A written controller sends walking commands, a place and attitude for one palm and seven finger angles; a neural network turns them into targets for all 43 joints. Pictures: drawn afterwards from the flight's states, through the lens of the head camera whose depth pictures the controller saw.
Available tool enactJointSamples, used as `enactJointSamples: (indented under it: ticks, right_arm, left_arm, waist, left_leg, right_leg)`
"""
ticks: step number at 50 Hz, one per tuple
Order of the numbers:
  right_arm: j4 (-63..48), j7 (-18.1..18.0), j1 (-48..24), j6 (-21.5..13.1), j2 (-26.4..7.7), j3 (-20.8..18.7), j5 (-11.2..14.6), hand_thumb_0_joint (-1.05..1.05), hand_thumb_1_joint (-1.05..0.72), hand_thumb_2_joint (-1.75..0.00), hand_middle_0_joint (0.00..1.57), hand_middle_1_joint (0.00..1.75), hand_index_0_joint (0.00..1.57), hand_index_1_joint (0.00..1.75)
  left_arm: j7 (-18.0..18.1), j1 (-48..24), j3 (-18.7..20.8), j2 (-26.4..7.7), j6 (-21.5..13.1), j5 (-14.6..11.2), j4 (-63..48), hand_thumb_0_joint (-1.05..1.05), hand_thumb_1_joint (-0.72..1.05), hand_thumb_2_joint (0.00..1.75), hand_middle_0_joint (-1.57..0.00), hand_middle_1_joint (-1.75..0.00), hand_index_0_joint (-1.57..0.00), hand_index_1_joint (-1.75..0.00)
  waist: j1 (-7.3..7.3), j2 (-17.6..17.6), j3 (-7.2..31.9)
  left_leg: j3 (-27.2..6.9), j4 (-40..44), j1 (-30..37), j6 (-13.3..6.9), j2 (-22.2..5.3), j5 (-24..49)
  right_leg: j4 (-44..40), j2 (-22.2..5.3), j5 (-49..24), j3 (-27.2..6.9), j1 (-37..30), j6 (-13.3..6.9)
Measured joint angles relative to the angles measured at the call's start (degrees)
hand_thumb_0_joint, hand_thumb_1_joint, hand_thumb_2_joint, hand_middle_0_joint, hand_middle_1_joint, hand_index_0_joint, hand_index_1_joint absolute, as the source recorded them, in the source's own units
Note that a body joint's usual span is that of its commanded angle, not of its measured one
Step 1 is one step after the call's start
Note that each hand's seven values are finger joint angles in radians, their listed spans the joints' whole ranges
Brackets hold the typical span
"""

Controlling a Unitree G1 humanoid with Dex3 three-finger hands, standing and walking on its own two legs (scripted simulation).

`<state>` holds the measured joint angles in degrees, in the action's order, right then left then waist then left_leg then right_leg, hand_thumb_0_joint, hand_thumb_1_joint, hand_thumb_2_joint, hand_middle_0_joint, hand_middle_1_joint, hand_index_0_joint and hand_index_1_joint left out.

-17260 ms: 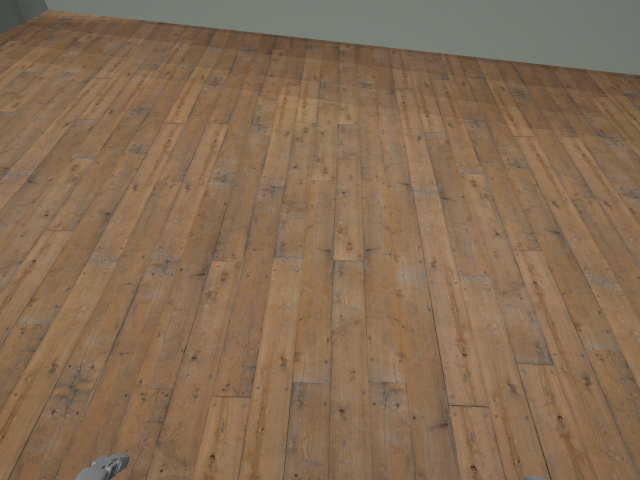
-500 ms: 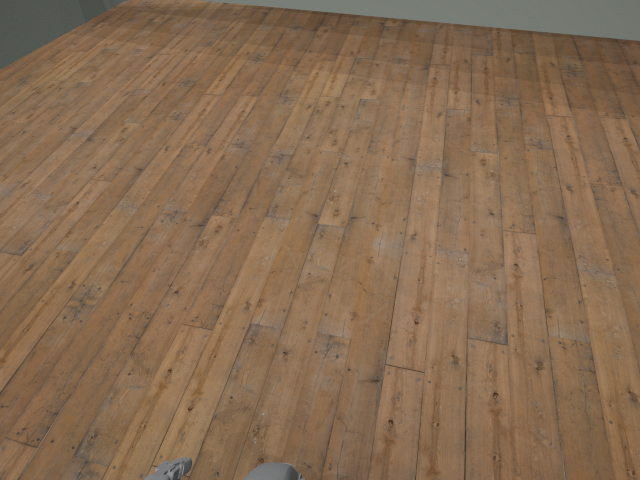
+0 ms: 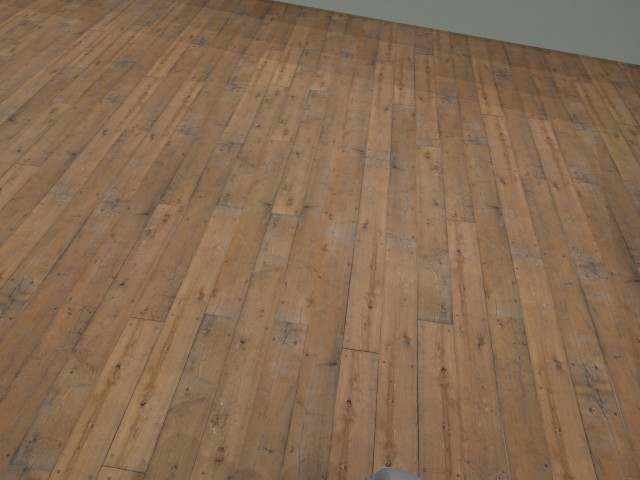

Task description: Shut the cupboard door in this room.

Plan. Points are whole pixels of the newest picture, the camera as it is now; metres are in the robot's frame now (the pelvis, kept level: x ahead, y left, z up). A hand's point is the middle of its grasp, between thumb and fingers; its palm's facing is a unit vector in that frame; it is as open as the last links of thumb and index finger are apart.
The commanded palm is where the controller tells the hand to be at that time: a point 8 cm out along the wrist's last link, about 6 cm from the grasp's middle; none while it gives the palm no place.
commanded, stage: turn or walk to find it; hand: left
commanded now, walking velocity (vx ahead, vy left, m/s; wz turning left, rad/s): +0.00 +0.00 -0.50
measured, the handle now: out of the picture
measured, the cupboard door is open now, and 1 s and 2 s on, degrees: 98 98 98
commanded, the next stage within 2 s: none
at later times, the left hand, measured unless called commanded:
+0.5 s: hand out of the picture +0.11 +0.16 -0.16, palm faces -0.21 -0.95 -0.24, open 7.4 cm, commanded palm none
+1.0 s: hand (259, 469) +0.15 +0.10 -0.16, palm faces -0.51 -0.82 -0.26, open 7.4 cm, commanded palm none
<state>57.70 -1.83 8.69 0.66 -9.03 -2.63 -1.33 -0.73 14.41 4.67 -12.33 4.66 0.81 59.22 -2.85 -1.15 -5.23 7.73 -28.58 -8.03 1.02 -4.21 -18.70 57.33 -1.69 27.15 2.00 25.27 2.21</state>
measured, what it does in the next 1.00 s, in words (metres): steps on the spot, turning right: right foot, then left foot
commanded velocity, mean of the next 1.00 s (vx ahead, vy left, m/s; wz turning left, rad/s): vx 0.00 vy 0.00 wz -0.50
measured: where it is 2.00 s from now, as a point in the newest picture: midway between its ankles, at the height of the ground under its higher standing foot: outside the picture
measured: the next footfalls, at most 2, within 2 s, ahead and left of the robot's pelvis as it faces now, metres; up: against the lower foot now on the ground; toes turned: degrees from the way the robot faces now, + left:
right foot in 0.14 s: +0.04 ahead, -0.14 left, +0.00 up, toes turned -11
left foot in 0.56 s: +0.05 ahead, +0.10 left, +0.00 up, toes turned -14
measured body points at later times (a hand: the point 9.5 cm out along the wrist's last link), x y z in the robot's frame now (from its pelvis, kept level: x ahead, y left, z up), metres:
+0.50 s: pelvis -0.02 -0.02 +0.00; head +0.01 -0.03 +0.45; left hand +0.12 +0.21 -0.14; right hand +0.00 -0.30 -0.14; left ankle +0.00 +0.12 -0.70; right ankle +0.01 -0.13 -0.74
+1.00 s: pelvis -0.05 -0.02 -0.01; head -0.02 -0.06 +0.43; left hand +0.18 +0.15 -0.14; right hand -0.16 -0.24 -0.17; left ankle +0.00 +0.11 -0.72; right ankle -0.10 -0.12 -0.74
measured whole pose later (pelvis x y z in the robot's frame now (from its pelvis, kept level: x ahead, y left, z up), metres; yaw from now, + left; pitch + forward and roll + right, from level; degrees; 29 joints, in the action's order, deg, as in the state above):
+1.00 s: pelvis -0.05 -0.02 -0.01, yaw -31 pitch -1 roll -1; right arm 55.7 -0.2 14.5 1.5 -12.6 -4.0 -0.9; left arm -1.3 6.6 3.1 -12.5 2.0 0.9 52.9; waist 1.8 3.4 -6.7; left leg 10.6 -44.1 -16.9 3.0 -10.2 -25.4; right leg 35.5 -1.2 16.8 4.8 16.3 0.0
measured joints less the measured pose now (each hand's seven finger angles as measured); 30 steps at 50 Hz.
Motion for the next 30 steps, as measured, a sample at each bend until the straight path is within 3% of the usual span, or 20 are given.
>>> enactJointSamples:
  ticks: [4,6,7,8,10,12,14,24,28,30]
  right_arm:
    - [-0.5,0.6,-0.1,0.2,-1.2,-0.9,-0.2,0.0,-0.91,-0.9,0.21,0.3,0.2,0.3]
    - [-0.9,0.9,0.2,0.4,-2.1,-1.3,0.0,0.0,-0.91,-0.9,0.21,0.3,0.2,0.3]
    - [-1.1,1.0,0.4,0.5,-2.7,-1.5,0.1,0.0,-0.91,-0.9,0.21,0.3,0.2,0.3]
    - [-1.3,1.0,0.3,0.9,-3.4,-1.7,0.3,0.0,-0.91,-0.9,0.21,0.3,0.2,0.3]
    - [-1.4,0.7,0.1,2.2,-4.8,-2.0,0.6,0.0,-0.91,-0.9,0.21,0.3,0.2,0.3]
    - [-1.5,0.7,-0.3,2.8,-5.6,-2.0,0.6,0.0,-0.91,-0.9,0.2,0.3,0.2,0.3]
    - [-2.1,0.9,-0.5,2.8,-6.0,-2.0,0.4,0.0,-0.91,-0.9,0.2,0.3,0.2,0.3]
    - [-4.3,1.2,0.0,1.9,-5.9,-0.9,0.7,0.0,-0.91,-0.9,0.2,0.3,0.2,0.3]
    - [-5.1,0.8,1.0,0.6,-5.1,-0.2,1.0,0.0,-0.91,-0.9,0.2,0.3,0.2,0.3]
    - [-5.2,0.7,1.7,-0.1,-4.0,0.2,0.7,0.0,-0.91,-0.9,0.2,0.3,0.2,0.3]
  left_arm:
    - [-0.4,-1.9,-0.1,-0.3,-0.6,0.1,-2.2,0.01,0.91,0.9,-0.2,-0.3,-0.2,-0.3]
    - [-0.6,-2.6,-0.2,-0.6,-1.4,0.2,-3.3,0.01,0.91,0.9,-0.2,-0.3,-0.2,-0.3]
    - [-0.6,-3.0,-0.3,-0.9,-2.1,0.3,-3.8,0.01,0.91,0.9,-0.2,-0.3,-0.2,-0.3]
    - [-0.3,-3.8,-0.4,-0.7,-2.7,0.3,-4.0,0.01,0.91,0.9,-0.2,-0.3,-0.2,-0.3]
    - [0.2,-4.8,-0.7,-0.2,-3.3,0.1,-4.9,0.01,0.91,0.9,-0.2,-0.3,-0.2,-0.3]
    - [0.6,-5.1,-0.8,0.1,-3.1,0.1,-5.7,0.01,0.91,0.9,-0.2,-0.3,-0.2,-0.3]
    - [0.8,-5.3,-1.1,0.2,-2.6,0.2,-6.1,0.01,0.91,0.9,-0.2,-0.3,-0.2,-0.3]
    - [0.1,-4.9,-1.7,-0.5,-2.0,0.5,-6.7,0.01,0.91,0.9,-0.2,-0.3,-0.21,-0.3]
    - [0.1,-4.7,-1.4,-1.2,-1.3,0.2,-6.7,0.01,0.91,0.9,-0.2,-0.3,-0.21,-0.3]
    - [0.1,-4.9,-1.0,-2.1,-0.6,-0.2,-6.6,0.01,0.91,0.9,-0.2,-0.3,-0.21,-0.3]
  waist:
    - [0.82,1.8,-0.6]
    - [1.23,2.7,-0.5]
    - [1.48,3.2,-0.5]
    - [1.87,4.1,-1.0]
    - [2.0,4.8,-1.6]
    - [1.82,4.6,-1.8]
    - [1.93,3.9,-1.7]
    - [2.01,0.9,0.3]
    - [2.1,0.0,1.1]
    - [2.24,-1.6,1.0]
  left_leg:
    - [2.1,-3.0,-0.6,1.2,-2.3,-1.6]
    - [3.1,-6.5,-1.8,2.2,-3.7,-3.4]
    - [3.1,-9.9,-3.4,2.3,-4.6,-4.6]
    - [1.4,-15.2,-5.8,2.3,-4.8,-7.8]
    - [-3.0,-26.0,-10.8,1.8,-2.9,-11.9]
    - [-5.1,-33.0,-14.7,1.6,-1.2,-10.6]
    - [-5.5,-34.8,-16.9,1.7,-0.4,-8.0]
    - [-6.2,-20.1,-13.8,2.1,1.5,-5.6]
    - [-5.7,-5.6,-7.5,1.2,2.5,-1.7]
    - [-4.2,-4.0,-6.8,-0.5,3.0,1.7]
  right_leg:
    - [-9.2,-1.2,-1.2,2.1,-3.7,0.1]
    - [-17.2,-1.2,-6.6,3.2,-7.0,-0.2]
    - [-19.7,-0.8,-10.1,3.5,-7.8,-2.3]
    - [-18.6,-0.1,-10.1,3.7,-7.1,-3.7]
    - [-17.8,0.5,-8.8,3.5,-6.6,-4.8]
    - [-19.8,0.9,-9.6,2.4,-6.9,-5.0]
    - [-22.5,1.3,-11.6,1.2,-7.4,-4.8]
    - [-28.0,3.5,-16.6,-4.3,-6.8,-4.3]
    - [-26.1,4.7,-16.6,-6.3,-4.7,-3.0]
    - [-20.4,4.7,-10.3,-7.2,-2.2,-2.4]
